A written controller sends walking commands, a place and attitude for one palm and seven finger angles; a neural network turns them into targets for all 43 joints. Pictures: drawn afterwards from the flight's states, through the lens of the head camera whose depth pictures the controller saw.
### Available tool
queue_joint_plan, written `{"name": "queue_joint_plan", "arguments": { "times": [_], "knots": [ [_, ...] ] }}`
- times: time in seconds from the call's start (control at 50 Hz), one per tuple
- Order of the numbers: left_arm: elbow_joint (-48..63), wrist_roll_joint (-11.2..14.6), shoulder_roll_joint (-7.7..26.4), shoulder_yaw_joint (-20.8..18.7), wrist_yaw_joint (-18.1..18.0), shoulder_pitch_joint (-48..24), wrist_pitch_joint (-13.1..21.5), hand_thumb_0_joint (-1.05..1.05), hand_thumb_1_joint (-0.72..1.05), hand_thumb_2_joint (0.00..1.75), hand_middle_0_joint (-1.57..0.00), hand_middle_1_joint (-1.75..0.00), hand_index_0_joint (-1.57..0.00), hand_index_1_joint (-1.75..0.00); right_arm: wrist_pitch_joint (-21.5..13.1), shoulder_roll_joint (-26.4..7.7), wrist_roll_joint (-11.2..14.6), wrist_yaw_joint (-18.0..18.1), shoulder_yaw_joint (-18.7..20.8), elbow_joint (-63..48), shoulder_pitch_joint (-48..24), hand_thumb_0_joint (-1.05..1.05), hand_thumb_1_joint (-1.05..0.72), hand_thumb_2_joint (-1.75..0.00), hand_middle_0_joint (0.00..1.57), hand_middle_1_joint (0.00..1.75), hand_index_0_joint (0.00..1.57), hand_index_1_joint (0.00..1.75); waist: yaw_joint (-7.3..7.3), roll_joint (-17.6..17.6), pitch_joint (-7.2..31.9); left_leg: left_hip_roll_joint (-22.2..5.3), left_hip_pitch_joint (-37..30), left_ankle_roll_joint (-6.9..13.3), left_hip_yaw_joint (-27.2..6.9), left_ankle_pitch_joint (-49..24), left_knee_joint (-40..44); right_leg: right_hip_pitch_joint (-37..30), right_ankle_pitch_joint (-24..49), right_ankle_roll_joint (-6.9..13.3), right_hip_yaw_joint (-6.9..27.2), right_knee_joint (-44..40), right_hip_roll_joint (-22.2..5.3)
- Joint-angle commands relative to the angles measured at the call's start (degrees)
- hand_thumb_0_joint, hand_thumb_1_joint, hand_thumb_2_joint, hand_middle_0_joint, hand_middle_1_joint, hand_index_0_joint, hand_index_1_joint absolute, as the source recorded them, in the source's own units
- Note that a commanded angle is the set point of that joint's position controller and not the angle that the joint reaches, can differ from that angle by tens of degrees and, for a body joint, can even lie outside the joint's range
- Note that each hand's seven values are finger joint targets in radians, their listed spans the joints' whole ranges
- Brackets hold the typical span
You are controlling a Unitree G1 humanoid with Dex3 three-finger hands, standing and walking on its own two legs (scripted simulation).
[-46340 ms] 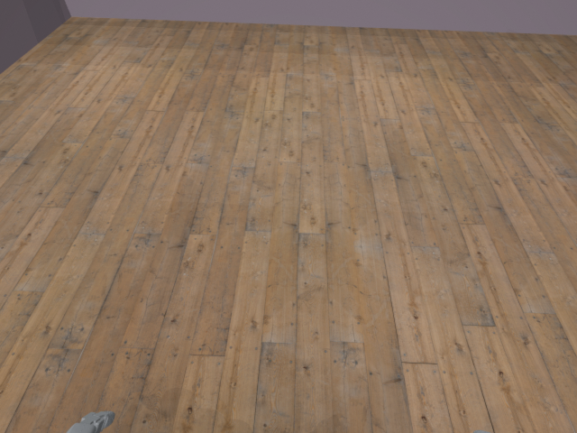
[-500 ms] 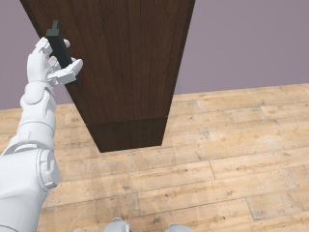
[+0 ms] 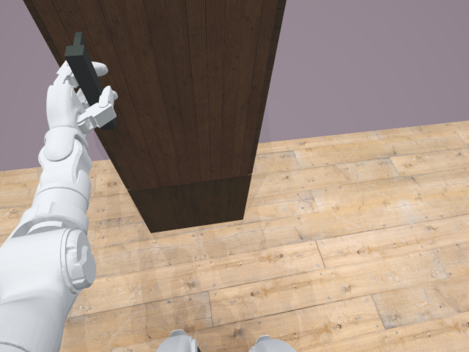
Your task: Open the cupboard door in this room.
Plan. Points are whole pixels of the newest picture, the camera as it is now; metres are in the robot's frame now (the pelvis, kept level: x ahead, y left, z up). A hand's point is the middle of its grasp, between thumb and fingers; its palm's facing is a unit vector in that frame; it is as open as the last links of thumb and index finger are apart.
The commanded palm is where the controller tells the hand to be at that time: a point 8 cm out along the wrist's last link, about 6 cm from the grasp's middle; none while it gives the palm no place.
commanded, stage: pull the door open along its arc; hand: left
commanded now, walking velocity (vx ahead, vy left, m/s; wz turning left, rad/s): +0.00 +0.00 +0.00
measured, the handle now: (95, 84) +0.56 +0.20 +0.11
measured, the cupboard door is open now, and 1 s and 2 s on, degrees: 1 49 45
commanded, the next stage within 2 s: open thumb and fingers to let go in 0.90 s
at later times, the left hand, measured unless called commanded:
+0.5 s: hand (146, 162) +0.38 +0.10 +0.12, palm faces +0.40 -0.91 +0.08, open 6.5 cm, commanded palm +0.32 +0.14 +0.11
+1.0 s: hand (218, 207) +0.30 +0.01 +0.12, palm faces +0.32 -0.95 -0.06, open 6.4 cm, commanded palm +0.27 +0.05 +0.11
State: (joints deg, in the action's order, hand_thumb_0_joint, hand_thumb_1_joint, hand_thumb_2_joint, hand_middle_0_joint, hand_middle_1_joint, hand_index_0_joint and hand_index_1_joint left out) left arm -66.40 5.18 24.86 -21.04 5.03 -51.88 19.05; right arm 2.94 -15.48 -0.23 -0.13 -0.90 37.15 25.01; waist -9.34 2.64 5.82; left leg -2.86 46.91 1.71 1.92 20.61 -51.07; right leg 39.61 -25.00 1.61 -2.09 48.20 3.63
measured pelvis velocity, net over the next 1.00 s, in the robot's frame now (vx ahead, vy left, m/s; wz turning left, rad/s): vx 0.02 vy -0.05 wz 0.09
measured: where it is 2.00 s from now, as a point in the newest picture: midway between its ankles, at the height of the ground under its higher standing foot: outside the picture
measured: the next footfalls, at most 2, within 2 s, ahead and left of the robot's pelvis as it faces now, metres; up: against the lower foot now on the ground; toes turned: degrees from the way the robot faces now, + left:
none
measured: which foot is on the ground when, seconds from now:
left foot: down 0.00-1.00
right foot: down 0.00-1.00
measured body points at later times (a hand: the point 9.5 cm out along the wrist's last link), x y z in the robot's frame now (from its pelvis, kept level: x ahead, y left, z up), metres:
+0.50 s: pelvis +0.02 -0.01 +0.01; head +0.04 -0.02 +0.46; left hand +0.36 +0.15 +0.11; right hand +0.18 -0.24 -0.08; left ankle +0.04 +0.10 -0.69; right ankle -0.02 -0.11 -0.69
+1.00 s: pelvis +0.02 -0.05 +0.02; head +0.01 -0.09 +0.47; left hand +0.28 +0.05 +0.12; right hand +0.20 -0.25 -0.08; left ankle +0.04 +0.10 -0.69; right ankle -0.02 -0.11 -0.69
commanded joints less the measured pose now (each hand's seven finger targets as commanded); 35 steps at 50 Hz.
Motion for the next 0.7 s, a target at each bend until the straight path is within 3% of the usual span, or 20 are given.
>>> {"name": "queue_joint_plan", "arguments": {
  "times": [0.0,0.04,0.08,0.16,0.2,0.24,0.26,0.28,0.3,0.34,0.42,0.44,0.48,0.52,0.54,0.58,0.68],
  "knots": [
    [18.5,1.7,10.7,-0.1,1.2,-18.8,4.9,0.00,0.90,0.90,-0.40,-1.35,-0.40,-1.35,-1.1,-9.2,0.6,0.3,3.8,-5.3,5.3,0.00,-0.90,-0.90,0.20,0.30,0.20,0.30,2.80,3.8,26.6,1.8,-27.4,0.4,-4.1,-20.1,4.5,-5.2,22.4,-0.4,0.5,-6.3,0.9],
    [21.1,2.6,9.2,0.1,1.2,-13.3,4.2,0.00,0.90,0.90,-0.40,-1.35,-0.40,-1.35,-1.0,-9.0,0.8,0.2,4.0,-6.2,4.6,0.00,-0.90,-0.90,0.20,0.30,0.20,0.30,3.60,1.6,26.1,2.0,-27.4,0.7,-3.6,-21.4,4.9,-7.2,24.4,-0.4,0.4,-6.6,1.1],
    [25.6,3.3,7.3,1.1,1.1,-7.8,3.4,0.00,0.90,0.90,-0.40,-1.35,-0.40,-1.35,-1.1,-8.6,1.3,0.0,4.1,-7.2,3.1,0.00,-0.90,-0.90,0.20,0.30,0.20,0.30,4.82,2.5,25.5,2.0,-28.3,0.5,-3.2,-22.5,5.7,-8.5,26.0,-0.4,0.4,-6.9,1.0],
    [37.1,5.2,3.6,2.4,0.7,6.4,1.9,0.00,0.90,0.90,-0.40,-1.35,-0.40,-1.35,-1.9,-7.9,1.8,-0.5,4.3,-9.6,0.3,0.00,-0.90,-0.90,0.20,0.30,0.20,0.30,7.22,0.3,25.1,2.3,-29.3,0.7,-2.1,-26.3,6.9,-13.5,31.6,-0.5,0.2,-7.3,0.7],
    [43.5,6.3,0.3,4.4,0.3,12.4,0.8,0.00,0.90,0.90,-0.40,-1.35,-0.40,-1.35,-2.5,-7.2,2.2,-0.7,4.3,-10.6,-1.8,0.00,-0.90,-0.90,0.20,0.30,0.20,0.30,7.72,-0.3,23.1,2.4,-29.5,0.8,-1.4,-26.4,7.6,-15.0,33.5,-0.8,0.3,-8.0,0.5],
    [47.8,6.4,-0.2,5.2,-0.6,15.3,-0.1,0.00,0.90,0.90,-0.40,-1.35,-0.40,-1.35,-3.0,-7.1,2.3,-0.5,4.1,-11.0,-3.3,0.00,-0.90,-0.90,0.20,0.30,0.20,0.30,7.62,-2.0,20.0,2.6,-28.1,1.0,-1.1,-24.7,8.4,-16.4,33.9,-1.0,0.6,-8.7,0.2],
    [52.4,9.8,-3.1,-2.0,-9.0,14.5,-1.2,0.00,0.90,0.90,-0.40,-1.35,-0.40,-1.35,-3.8,-4.8,2.2,-0.6,3.8,-11.4,-6.6,0.00,-0.90,-0.90,0.20,0.30,0.20,0.30,12.69,-0.9,19.6,2.9,-26.0,0.2,-0.6,-24.0,9.1,-17.3,31.2,-0.9,-0.2,-9.2,0.1],
    [53.1,7.7,-8.9,4.4,-13.2,18.1,-2.7,0.00,0.90,0.90,-0.40,-1.35,-0.40,-1.35,-4.3,-4.6,1.6,-0.9,3.5,-11.2,-7.6,0.00,-0.90,-0.90,0.20,0.30,0.20,0.30,10.35,0.2,16.7,2.9,-26.7,-0.2,-0.5,-22.3,9.6,-16.2,29.3,-0.9,-0.5,-9.2,0.1],
    [54.0,6.3,-9.6,4.4,-16.9,19.0,-3.6,0.00,0.90,0.90,-0.40,-1.35,-0.40,-1.35,-4.6,-4.8,1.2,-1.2,3.5,-10.8,-7.5,0.00,-0.90,-0.90,0.20,0.30,0.20,0.30,10.10,-2.4,16.0,2.7,-26.6,-0.3,-1.1,-22.2,9.6,-15.5,28.5,-0.9,-1.1,-9.0,0.0],
    [57.1,2.6,-12.4,7.5,-23.4,21.0,-4.9,0.00,0.90,0.90,-0.40,-1.35,-0.40,-1.35,-4.4,-4.5,0.0,-1.6,3.5,-10.7,-8.8,0.00,-0.90,-0.90,0.20,0.30,0.20,0.30,9.76,-3.6,16.1,2.7,-26.9,-0.2,-1.2,-21.8,9.5,-15.7,27.6,-0.9,-0.8,-8.9,-0.3],
    [63.2,-3.3,-23.4,16.6,-34.6,21.9,-9.2,0.00,0.90,0.90,-0.40,-1.35,-0.40,-1.35,-3.3,-3.1,-1.6,-2.2,3.5,-11.4,-12.9,0.00,-0.90,-0.90,0.20,0.30,0.20,0.30,9.32,-2.7,17.5,2.6,-28.6,-0.7,-1.4,-21.2,9.2,-15.9,26.1,-0.7,-0.9,-8.7,-1.5],
    [63.3,-5.1,-24.8,18.5,-37.2,22.3,-10.4,0.00,0.90,0.90,-0.40,-1.35,-0.40,-1.35,-2.9,-2.9,-2.1,-2.2,3.5,-11.2,-13.4,0.00,-0.90,-0.90,0.20,0.30,0.20,0.30,8.77,-4.9,16.8,2.5,-28.1,-0.7,-1.8,-20.4,9.1,-15.8,25.0,-0.7,-1.1,-9.0,-1.5],
    [63.9,-8.0,-29.3,23.0,-41.2,22.3,-13.2,0.00,0.90,0.90,-0.40,-1.35,-0.40,-1.35,-1.9,-2.5,-2.6,-2.3,3.3,-11.4,-15.5,0.00,-0.90,-0.90,0.20,0.30,0.20,0.30,8.05,-4.7,15.2,2.5,-27.7,-0.8,-1.9,-18.8,9.2,-15.0,23.8,-0.6,-1.0,-9.5,-2.2],
    [65.1,-10.9,-32.4,27.2,-42.7,23.1,-14.8,0.00,0.90,0.90,-0.40,-1.35,-0.40,-1.35,-0.8,-2.1,-2.9,-2.2,3.6,-11.6,-16.3,0.00,-0.90,-0.90,0.20,0.30,0.20,0.30,7.47,-4.9,14.8,2.4,-28.4,-0.9,-2.2,-18.7,9.0,-14.9,24.2,-0.3,-0.9,-9.7,-2.5],
    [65.7,-11.9,-33.2,28.9,-42.6,23.7,-15.3,0.00,0.90,0.90,-0.40,-1.35,-0.40,-1.35,-0.5,-2.0,-3.1,-2.0,3.6,-11.7,-16.4,0.00,-0.90,-0.90,0.20,0.30,0.20,0.30,6.85,-6.7,14.4,2.3,-28.4,-0.7,-2.4,-18.8,8.8,-15.0,24.7,-0.3,-0.8,-10.0,-2.5],
    [69.3,-12.6,-35.9,32.2,-42.2,26.1,-15.6,0.00,0.90,0.90,-0.40,-1.35,-0.40,-1.35,0.1,-1.3,-3.0,-1.8,3.7,-12.5,-17.5,0.00,-0.90,-0.90,0.20,0.30,0.20,0.30,7.32,-6.3,16.0,2.5,-29.7,-0.7,-2.4,-19.5,8.9,-17.0,27.5,-0.4,-0.3,-10.1,-3.2],
    [74.7,-10.2,-40.2,37.3,-40.1,34.9,-16.5,0.00,0.90,0.90,-0.40,-1.35,-0.40,-1.35,0.5,0.1,-2.1,-1.4,2.7,-13.7,-20.4,0.00,-0.90,-0.90,0.20,0.30,0.20,0.30,7.82,-5.8,13.0,2.8,-30.8,-0.9,-2.7,-17.6,9.7,-19.9,31.0,-1.1,0.4,-12.4,-4.4]
  ]
}}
